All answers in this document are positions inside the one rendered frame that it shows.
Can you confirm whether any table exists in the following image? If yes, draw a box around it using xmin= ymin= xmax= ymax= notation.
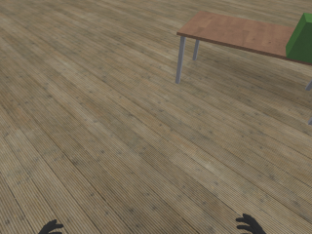
xmin=175 ymin=11 xmax=312 ymax=126

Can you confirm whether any carton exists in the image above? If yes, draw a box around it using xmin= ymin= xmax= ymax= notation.
xmin=286 ymin=13 xmax=312 ymax=63

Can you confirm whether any robot left hand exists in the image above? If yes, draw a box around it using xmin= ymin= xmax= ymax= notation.
xmin=38 ymin=219 xmax=63 ymax=234

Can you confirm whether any robot right hand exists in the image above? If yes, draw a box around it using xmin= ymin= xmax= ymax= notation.
xmin=235 ymin=214 xmax=266 ymax=234

